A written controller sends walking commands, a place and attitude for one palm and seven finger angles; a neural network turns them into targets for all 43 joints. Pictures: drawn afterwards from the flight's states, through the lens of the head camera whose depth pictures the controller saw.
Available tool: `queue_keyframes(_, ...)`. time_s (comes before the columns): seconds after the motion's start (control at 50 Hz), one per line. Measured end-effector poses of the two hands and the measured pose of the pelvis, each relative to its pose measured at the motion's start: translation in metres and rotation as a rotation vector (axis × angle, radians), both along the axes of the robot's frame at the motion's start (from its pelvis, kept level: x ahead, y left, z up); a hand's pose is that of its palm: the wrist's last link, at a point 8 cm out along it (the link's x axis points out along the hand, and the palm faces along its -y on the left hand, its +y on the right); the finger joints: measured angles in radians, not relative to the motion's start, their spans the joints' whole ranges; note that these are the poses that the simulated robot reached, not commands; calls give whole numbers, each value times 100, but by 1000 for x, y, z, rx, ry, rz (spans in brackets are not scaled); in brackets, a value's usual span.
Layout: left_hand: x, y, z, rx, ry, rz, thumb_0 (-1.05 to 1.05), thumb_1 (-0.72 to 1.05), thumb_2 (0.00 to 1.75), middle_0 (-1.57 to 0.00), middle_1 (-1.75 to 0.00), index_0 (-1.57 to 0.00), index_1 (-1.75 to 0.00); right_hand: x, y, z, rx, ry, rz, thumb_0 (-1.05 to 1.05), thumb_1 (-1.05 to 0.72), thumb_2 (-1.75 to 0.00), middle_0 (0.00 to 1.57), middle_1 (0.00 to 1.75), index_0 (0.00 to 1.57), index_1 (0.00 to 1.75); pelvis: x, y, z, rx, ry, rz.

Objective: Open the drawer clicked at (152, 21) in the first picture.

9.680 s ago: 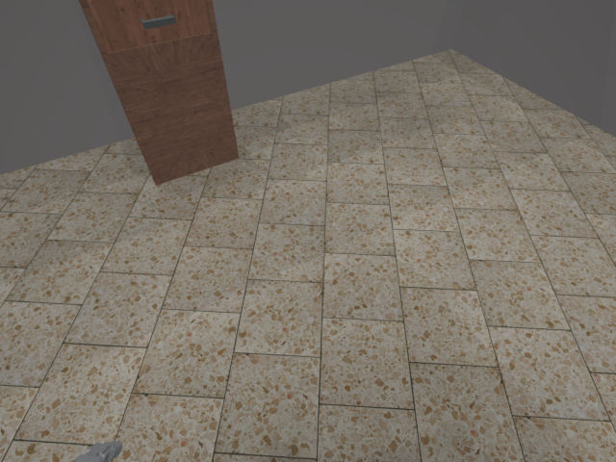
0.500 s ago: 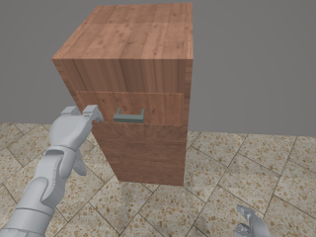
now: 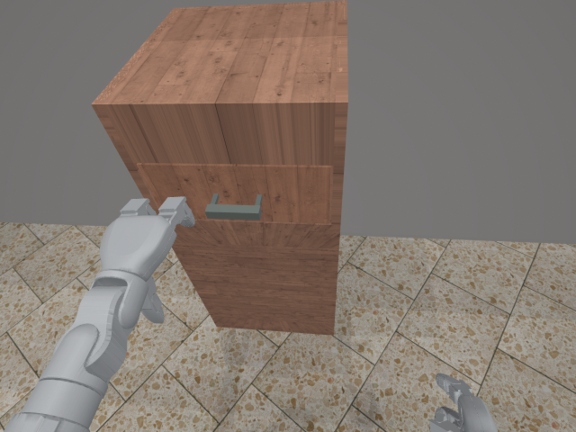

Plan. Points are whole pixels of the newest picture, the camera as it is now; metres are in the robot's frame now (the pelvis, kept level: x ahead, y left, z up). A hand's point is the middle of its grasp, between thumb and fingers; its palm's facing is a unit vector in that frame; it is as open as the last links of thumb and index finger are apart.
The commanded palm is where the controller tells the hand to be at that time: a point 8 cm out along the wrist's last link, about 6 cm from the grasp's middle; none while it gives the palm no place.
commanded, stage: move the hooked fingers above the handle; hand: left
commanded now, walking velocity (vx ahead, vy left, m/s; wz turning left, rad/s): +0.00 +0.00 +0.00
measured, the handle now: (235, 205) +0.53 +0.20 -0.05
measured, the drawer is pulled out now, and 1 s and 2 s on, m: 0.00 0.00 0.00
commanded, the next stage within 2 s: none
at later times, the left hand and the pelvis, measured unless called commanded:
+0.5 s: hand (187, 240) +0.37 +0.22 +0.04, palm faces -0.01 -0.03 -1.00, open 13.9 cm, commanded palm +0.36 +0.22 +0.10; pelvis +0.00 -0.01 -0.01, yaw +0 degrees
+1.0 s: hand (208, 217) +0.44 +0.21 +0.02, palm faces -0.02 -0.01 -1.00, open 13.9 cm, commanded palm +0.42 +0.21 +0.08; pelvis +0.01 +0.00 -0.01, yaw +0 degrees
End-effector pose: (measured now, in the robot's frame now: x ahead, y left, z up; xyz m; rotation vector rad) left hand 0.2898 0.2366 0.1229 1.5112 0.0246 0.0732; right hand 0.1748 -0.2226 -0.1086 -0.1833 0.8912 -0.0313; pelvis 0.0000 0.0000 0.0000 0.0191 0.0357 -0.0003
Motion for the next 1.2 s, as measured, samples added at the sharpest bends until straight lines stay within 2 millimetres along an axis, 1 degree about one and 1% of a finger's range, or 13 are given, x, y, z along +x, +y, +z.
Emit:
queue_keyframes(0.1,11,-8,-7,8,16,-32,0,-49,30,-32,-120,-32,-120,2,-1,0,-9,-6,9,1,-91,-90,20,30,20,30,-2,-3,-1,1,10,8)
queue_keyframes(0.18,24,-13,-7,14,0,-52,0,-49,30,-32,-120,-32,-120,-4,-6,-2,-15,11,-6,1,-91,-90,20,30,20,30,-1,-4,-2,2,24,8)
queue_keyframes(0.3,40,-16,-9,18,-5,-37,0,-49,30,-32,-120,-32,-120,-22,-18,-9,-20,60,-50,1,-91,-90,20,30,20,30,1,-6,-3,3,43,-1)
queue_keyframes(0.46,54,-18,-22,25,29,-33,0,-49,30,-32,-120,-31,-120,-46,-34,-16,-48,126,-101,1,-91,-90,20,30,20,30,2,-7,-4,5,62,-2)
queue_keyframes(0.58,72,-20,-29,45,41,-49,0,-49,30,-32,-120,-32,-120,-61,-41,-20,-69,163,-124,1,-91,-90,20,30,20,30,1,-7,-7,4,84,6)
queue_keyframes(0.7,96,-26,-31,45,34,-60,0,-49,30,-32,-120,-32,-120,-74,-42,-26,-68,199,-151,1,-91,-90,20,30,20,30,2,-6,-9,5,112,3)
queue_keyframes(0.8,113,-26,-36,47,53,-43,0,-49,30,-32,-120,-32,-120,-86,-42,-28,-64,228,-175,1,-91,-90,20,30,20,30,3,-5,-11,5,135,-5)
queue_keyframes(0.94,123,-27,-42,46,53,-56,0,-49,30,-32,-120,-31,-120,-103,-43,-33,-67,279,-196,1,-91,-90,20,30,20,30,6,-2,-13,3,162,-8)
queue_keyframes(1.04,129,-31,-49,58,48,-66,0,-49,30,-32,-120,-32,-120,-111,-43,-35,-73,310,-199,1,-91,-90,20,30,20,30,5,-1,-15,1,179,-3)
queue_keyframes(1.2,150,-40,-52,66,34,-52,0,-49,30,-32,-120,-32,-120,-122,-43,-38,-77,339,-212,1,-91,-90,20,30,20,30,5,1,-19,-1,209,-1)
